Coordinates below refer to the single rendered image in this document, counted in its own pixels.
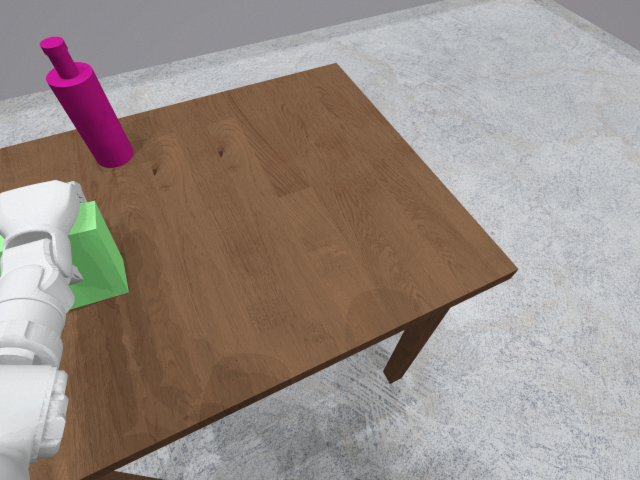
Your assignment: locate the left robot forearm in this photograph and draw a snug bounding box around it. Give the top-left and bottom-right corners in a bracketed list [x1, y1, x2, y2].
[0, 225, 75, 371]

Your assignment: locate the robot left hand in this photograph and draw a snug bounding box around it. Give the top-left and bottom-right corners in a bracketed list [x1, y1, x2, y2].
[0, 180, 87, 285]

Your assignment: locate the robot left upper arm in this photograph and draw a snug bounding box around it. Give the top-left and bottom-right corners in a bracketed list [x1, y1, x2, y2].
[0, 365, 69, 480]

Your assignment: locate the sponge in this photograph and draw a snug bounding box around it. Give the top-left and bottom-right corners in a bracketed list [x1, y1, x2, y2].
[0, 201, 129, 310]

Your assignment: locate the table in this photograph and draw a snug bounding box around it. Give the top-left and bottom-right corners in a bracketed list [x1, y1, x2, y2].
[0, 63, 519, 480]

